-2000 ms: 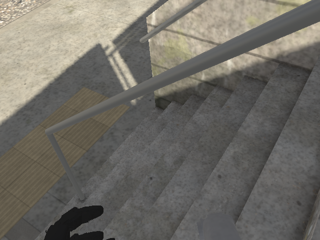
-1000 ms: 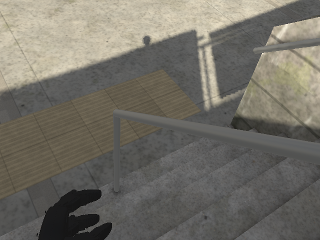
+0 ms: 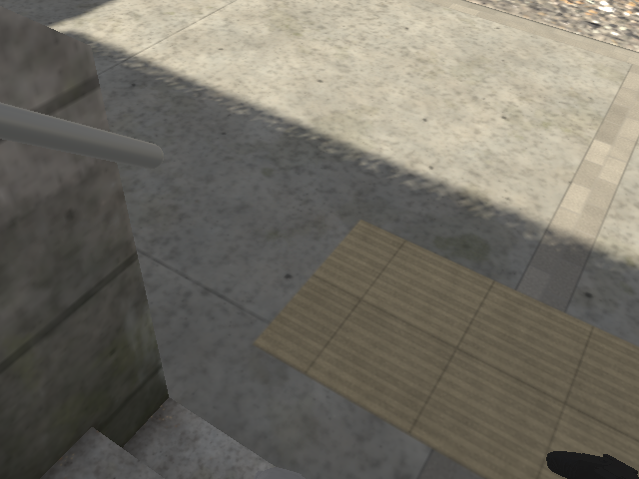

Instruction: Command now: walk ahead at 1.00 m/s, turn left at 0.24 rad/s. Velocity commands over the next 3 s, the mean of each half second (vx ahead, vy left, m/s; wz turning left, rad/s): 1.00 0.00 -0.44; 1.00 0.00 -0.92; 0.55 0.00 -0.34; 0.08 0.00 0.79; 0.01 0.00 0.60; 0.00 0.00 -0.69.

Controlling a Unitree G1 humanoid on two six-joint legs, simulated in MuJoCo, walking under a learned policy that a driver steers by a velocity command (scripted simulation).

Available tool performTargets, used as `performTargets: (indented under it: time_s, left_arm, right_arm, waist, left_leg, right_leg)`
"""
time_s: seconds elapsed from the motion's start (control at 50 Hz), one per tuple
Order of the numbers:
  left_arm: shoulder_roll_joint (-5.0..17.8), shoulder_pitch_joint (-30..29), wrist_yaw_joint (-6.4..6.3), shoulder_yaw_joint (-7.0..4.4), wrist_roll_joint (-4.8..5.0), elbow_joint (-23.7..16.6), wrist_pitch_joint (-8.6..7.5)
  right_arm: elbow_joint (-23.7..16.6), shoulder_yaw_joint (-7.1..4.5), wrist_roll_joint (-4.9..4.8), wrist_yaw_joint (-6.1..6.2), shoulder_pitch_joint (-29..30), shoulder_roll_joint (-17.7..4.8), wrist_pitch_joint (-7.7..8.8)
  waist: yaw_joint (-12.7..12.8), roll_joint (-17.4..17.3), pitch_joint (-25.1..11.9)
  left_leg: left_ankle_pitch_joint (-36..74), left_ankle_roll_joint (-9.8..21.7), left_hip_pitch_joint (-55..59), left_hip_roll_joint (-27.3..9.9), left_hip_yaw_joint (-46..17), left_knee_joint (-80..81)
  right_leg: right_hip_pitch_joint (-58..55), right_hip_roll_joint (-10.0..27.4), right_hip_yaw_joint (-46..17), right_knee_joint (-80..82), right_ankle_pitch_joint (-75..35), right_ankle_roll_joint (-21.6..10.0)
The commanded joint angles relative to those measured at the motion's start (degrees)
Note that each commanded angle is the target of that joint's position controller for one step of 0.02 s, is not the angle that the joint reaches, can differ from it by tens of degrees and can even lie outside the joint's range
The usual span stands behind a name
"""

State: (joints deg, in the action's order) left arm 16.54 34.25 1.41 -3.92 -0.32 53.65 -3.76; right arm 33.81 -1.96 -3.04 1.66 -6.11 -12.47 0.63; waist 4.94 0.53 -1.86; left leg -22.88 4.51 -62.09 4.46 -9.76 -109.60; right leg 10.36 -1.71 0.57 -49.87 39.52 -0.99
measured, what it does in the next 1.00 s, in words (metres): goes down, turning right: left foot 0.20 m lower, then right foot 0.21 m lower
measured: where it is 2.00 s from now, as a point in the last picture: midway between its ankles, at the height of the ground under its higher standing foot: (447, 430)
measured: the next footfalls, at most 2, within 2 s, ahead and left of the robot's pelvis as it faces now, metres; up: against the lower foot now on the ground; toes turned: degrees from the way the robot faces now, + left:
left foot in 0.24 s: +0.35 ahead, +0.18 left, -0.20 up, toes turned -8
right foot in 0.68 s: +0.48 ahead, -0.09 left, -0.41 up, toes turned -23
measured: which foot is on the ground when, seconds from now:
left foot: up 0.00-0.22, down 0.24-0.66, up 0.68-0.98, down 1.00-1.00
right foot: down 0.00-0.20, up 0.22-0.66, down 0.68-1.00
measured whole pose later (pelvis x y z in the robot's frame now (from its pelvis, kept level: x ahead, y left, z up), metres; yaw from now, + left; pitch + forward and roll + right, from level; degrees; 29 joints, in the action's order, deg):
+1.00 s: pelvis +0.74 -0.14 -0.51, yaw -46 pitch +1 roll -6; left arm 5.8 31.2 -3.6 -2.9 2.8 55.3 -3.6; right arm 34.5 -3.0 -2.1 -0.8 0.8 -10.9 7.8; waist 5.8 -6.6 -2.3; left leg 23.5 -2.4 -19.2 -4.7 -13.1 -18.2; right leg 9.3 -18.5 -12.6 -82.3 50.1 -7.7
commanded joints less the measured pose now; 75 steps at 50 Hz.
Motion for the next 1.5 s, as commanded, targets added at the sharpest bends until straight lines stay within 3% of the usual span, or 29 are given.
performTargets:
  time_s: [0.02, 0.06, 0.14, 0.2, 0.26, 0.3, 0.36, 0.52, 0.6, 0.66, 0.68, 0.72, 0.78, 0.8, 0.82, 0.88, 0.98, 1.0, 1.04, 1.08, 1.12, 1.16, 1.24, 1.32, 1.34, 1.36, 1.38, 1.44, 1.5]
  left_arm:
    - [8.26, -12.11, -2.82, 0.43, -0.80, -6.75, -1.33]
    - [5.83, -12.61, -3.50, 1.21, 2.23, -6.77, -1.28]
    - [2.53, -3.15, -5.42, 1.26, 2.63, -3.72, 1.26]
    - [2.33, -5.67, -4.45, -0.15, -0.56, 0.25, 2.56]
    - [-3.36, -0.38, -2.01, 0.10, 1.43, 1.03, -0.15]
    - [-4.02, 5.19, -2.36, 0.56, 3.41, -3.40, -0.54]
    - [-6.67, -9.34, -4.52, 0.98, 4.44, -10.78, 2.22]
    - [-1.66, -22.57, 0.77, -0.82, 1.45, -15.86, 4.36]
    - [3.43, -14.71, 0.67, -2.67, 2.04, -11.73, 6.44]
    - [12.74, 16.04, -0.78, -7.18, 1.28, -2.45, 6.79]
    - [8.51, 25.48, -0.32, -5.70, 0.48, 1.83, 5.70]
    - [1.70, 9.27, 0.40, 0.22, 2.04, -0.32, -0.07]
    - [-1.22, -5.77, -1.57, 0.65, 3.40, -5.35, -2.37]
    - [5.85, -21.22, -3.91, -0.77, 2.00, -10.92, -2.30]
    - [8.20, -23.32, -5.44, -1.87, -0.50, -10.24, -2.04]
    - [1.25, -14.99, -6.98, -0.48, 5.07, -7.47, -2.56]
    - [-2.37, -7.62, -4.95, -1.27, 3.37, -1.26, 0.25]
    - [-5.37, -11.58, -3.75, -0.27, 1.58, -2.64, -0.30]
    - [-7.68, 1.55, -2.09, 1.45, 5.07, -5.94, -2.31]
    - [-6.40, -13.24, -2.91, 2.38, 5.16, -13.90, -1.81]
    - [-3.82, -23.97, -2.39, 1.03, 3.80, -16.16, 0.93]
    - [-3.86, -26.45, -1.95, 0.92, 2.94, -19.32, 1.65]
    - [-9.37, -29.38, 0.15, 2.32, 0.84, -20.37, -0.22]
    - [0.17, -25.90, 1.02, -0.04, -1.16, -19.32, -0.92]
    - [4.32, -17.71, 0.22, -1.11, -2.26, -16.96, -1.01]
    - [6.61, -12.71, 0.05, -0.30, -3.98, -16.24, -0.81]
    - [3.74, -8.96, 0.11, 0.40, -2.92, -16.08, -0.43]
    - [1.49, -24.59, -0.90, 1.00, 0.09, -16.79, 0.09]
    - [1.74, -30.90, -1.16, 0.74, -1.49, -17.54, 0.40]
  right_arm:
    - [-3.51, 1.44, 3.70, -1.73, -4.20, 0.54, -0.36]
    - [-6.19, -1.19, 1.60, -2.29, 1.35, -6.32, 1.12]
    - [-9.49, 1.14, 1.76, -5.85, 13.71, -2.37, 3.65]
    - [-1.56, -3.86, -0.60, -4.72, -10.72, -10.76, 2.90]
    - [8.80, -2.15, 6.21, -3.78, -33.73, -7.61, 3.98]
    - [9.34, -2.35, 4.30, -5.30, -28.51, -8.47, 3.58]
    - [12.96, -1.40, 3.41, -6.22, -17.64, -4.33, 5.12]
    - [17.30, -0.44, 2.85, 2.20, -10.43, -5.63, 7.15]
    - [17.28, -1.48, 3.17, 0.36, -10.11, -6.55, 6.29]
    - [14.35, -4.49, 0.61, -1.90, 0.92, -14.92, 6.83]
    - [11.09, -4.27, -0.38, -1.45, 14.64, -11.40, 7.42]
    - [-0.29, -1.29, 4.88, 0.84, 2.87, 0.22, 10.02]
    - [1.78, -2.07, 3.82, -0.17, 1.31, -0.90, 10.80]
    - [-1.95, -1.69, 1.09, -0.07, 2.81, -1.42, 9.83]
    - [2.45, -2.51, 1.52, -0.13, -1.14, -3.97, 9.28]
    - [-0.40, -2.22, 2.71, -1.97, 4.55, -2.65, 7.76]
    - [6.41, -5.87, 0.31, -2.15, -15.52, -8.62, 6.30]
    - [9.84, -5.42, 2.16, -3.43, -26.53, -7.67, 7.11]
    - [11.21, -4.56, 4.58, -4.21, -22.53, -6.94, 7.69]
    - [13.64, -4.90, 5.39, -4.51, -22.78, -9.06, 6.91]
    - [14.91, -1.42, 4.80, -2.44, -17.35, 1.91, 7.43]
    - [14.69, -0.48, 2.58, -0.46, -6.06, 0.18, 6.79]
    - [19.00, -0.92, 1.79, 0.50, -12.70, -7.35, 5.83]
    - [20.03, -0.60, -0.08, -0.53, -15.78, -9.02, 4.41]
    - [19.62, -0.18, 1.31, -1.22, -16.68, -8.65, 4.86]
    - [19.92, 2.01, 3.32, -2.34, -26.00, -1.33, 4.97]
    - [21.24, 0.72, 2.19, -2.75, -30.91, -7.06, 4.86]
    - [15.48, -1.16, 0.97, -0.32, -18.91, -7.42, 0.98]
    - [14.32, -2.01, 1.33, 0.75, -21.17, -4.13, -2.48]
  waist:
    - [-11.00, -5.20, 10.74]
    - [-9.71, -5.12, 15.51]
    - [2.54, -1.24, 11.54]
    - [-7.62, 12.05, 2.00]
    - [-15.19, -18.04, -2.19]
    - [-8.09, -14.56, -9.75]
    - [-4.25, -6.19, 2.75]
    - [-1.41, -5.38, 7.03]
    - [-0.60, -4.17, 7.58]
    - [16.17, 0.62, -2.11]
    - [25.91, 14.95, 7.52]
    - [1.32, 31.59, 12.26]
    - [-7.55, -14.94, 3.17]
    - [-13.88, -9.17, 7.67]
    - [-13.63, -9.00, 4.37]
    - [-7.92, -10.21, 4.12]
    - [-10.54, 1.83, -0.77]
    - [-14.93, -4.02, -4.12]
    - [-8.03, -31.41, -11.77]
    - [-8.32, -13.59, -13.72]
    - [-5.96, 2.01, 0.79]
    - [-0.68, -0.45, 12.18]
    - [-2.53, -4.47, 4.37]
    - [1.86, -4.88, -0.45]
    - [4.61, -3.55, -6.11]
    - [1.87, 12.38, -18.85]
    - [3.65, 9.68, -30.22]
    - [-3.16, -1.03, -11.15]
    - [-8.61, 2.60, -6.36]
  left_leg:
    - [28.70, -3.52, 12.78, -8.59, -0.98, 24.64]
    - [45.63, -3.42, 11.96, -10.98, -0.99, 39.38]
    - [56.66, -4.31, 33.82, -9.04, 4.00, 75.96]
    - [51.85, -3.44, 52.17, -12.27, 0.48, 79.83]
    - [68.99, -0.43, 87.57, -17.38, 6.49, 65.16]
    - [52.59, 4.08, 79.32, -25.57, -6.20, 66.79]
    - [5.01, 9.04, 48.17, -33.07, -24.08, 79.68]
    - [-6.63, -2.23, 26.34, -20.65, 13.45, 70.70]
    - [1.80, -5.32, 33.53, -21.31, 19.71, 55.37]
    - [43.40, -8.38, 25.19, -18.93, 22.01, 5.94]
    - [4.73, -10.23, 5.27, -9.94, 22.06, -31.96]
    - [-19.41, -4.78, -11.10, -4.25, 8.01, -14.60]
    - [3.94, -4.80, 0.21, -8.41, 2.89, 22.57]
    - [9.83, -7.89, 12.01, -10.34, -0.55, 47.72]
    - [23.30, -8.76, 25.66, -8.77, -0.65, 42.64]
    - [56.72, -7.59, 50.92, -4.23, 2.12, 73.38]
    - [62.50, -6.31, 66.25, -15.67, -5.82, 102.58]
    - [59.38, -5.53, 82.59, -17.82, -5.18, 89.53]
    - [69.91, -1.11, 103.25, -22.85, -10.64, 65.96]
    - [10.74, 8.38, 86.11, -31.87, -26.90, 83.61]
    - [21.49, 7.17, 64.47, -31.60, -25.32, 86.15]
    - [33.52, -0.50, 36.56, -16.53, 1.71, 93.11]
    - [52.58, 0.95, 33.69, -15.49, 3.52, 93.83]
    - [70.03, 1.32, 54.06, -13.56, 2.70, 77.87]
    - [59.72, -0.48, 44.66, -10.19, 3.51, 65.57]
    - [-6.83, -3.94, 29.10, -1.28, 5.02, 36.71]
    - [-17.64, -4.99, 29.72, -0.20, -5.52, 26.10]
    - [-8.44, -8.00, 22.44, -6.77, 2.79, 34.74]
    - [-1.30, -10.37, 33.16, -7.18, 6.49, 38.07]
  right_leg:
    - [27.14, 16.88, -29.96, 20.64, -28.35, -11.14]
    - [24.83, 11.50, -26.30, 14.47, -17.11, -9.24]
    - [16.40, 5.50, -17.77, 9.70, -12.44, -8.03]
    - [4.45, 5.42, -19.69, -17.39, -32.56, -7.03]
    - [39.22, -6.20, -18.65, -70.63, 12.01, -2.59]
    - [43.36, 0.45, -16.15, -62.85, 1.39, 0.26]
    - [50.45, 7.72, -14.47, -50.43, -24.45, -3.32]
    - [24.27, 5.33, -8.03, -0.32, -77.64, -2.30]
    - [15.09, 2.59, 2.16, -5.11, -70.73, -2.86]
    - [-24.32, -1.02, 10.85, 1.02, -55.54, -9.87]
    - [-29.73, 4.09, 3.50, 13.70, -59.89, -16.95]
    - [-20.81, -2.17, -18.49, 12.04, -90.18, -15.00]
    - [-3.05, 4.71, -31.68, 13.93, -59.11, -16.00]
    - [19.64, 12.27, -44.90, 17.85, -54.30, -20.15]
    - [26.71, 11.39, -47.12, 11.77, -51.53, -20.91]
    - [34.51, -4.88, -27.73, 2.58, -23.17, -12.86]
    - [11.12, -9.02, -23.15, -37.10, -17.57, -6.85]
    - [24.66, -11.31, -19.29, -54.53, 2.26, -5.61]
    - [62.07, -5.55, -17.15, -74.57, 3.01, -5.31]
    - [62.95, 2.02, -9.27, -70.98, -10.64, -5.83]
    - [60.08, 6.23, -12.84, -60.69, -20.42, -5.30]
    - [39.41, 6.52, -9.24, -23.07, -24.83, -1.29]
    - [10.60, 0.12, -0.83, 3.09, -41.89, 0.10]
    - [2.15, -3.33, 0.69, 25.36, -48.56, -6.32]
    - [-15.27, 2.43, -4.38, 21.16, -71.26, -9.05]
    - [-34.93, 25.90, -24.21, 13.42, -113.62, -21.14]
    - [-35.92, 30.87, -29.23, 13.62, -118.11, -24.23]
    - [-13.77, 21.31, -15.67, 24.07, -82.20, -16.45]
    - [4.71, 18.19, -6.86, 31.96, -64.36, -14.01]
Over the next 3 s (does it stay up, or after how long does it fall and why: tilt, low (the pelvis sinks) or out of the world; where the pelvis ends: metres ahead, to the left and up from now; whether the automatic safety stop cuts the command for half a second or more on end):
stays up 1.03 -0.35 -0.55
